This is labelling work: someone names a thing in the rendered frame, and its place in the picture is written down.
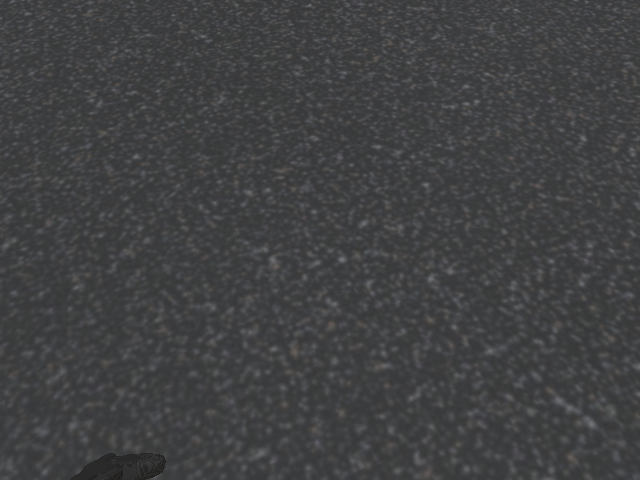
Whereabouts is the robot left hand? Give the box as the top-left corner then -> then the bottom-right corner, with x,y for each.
70,453 -> 166,480

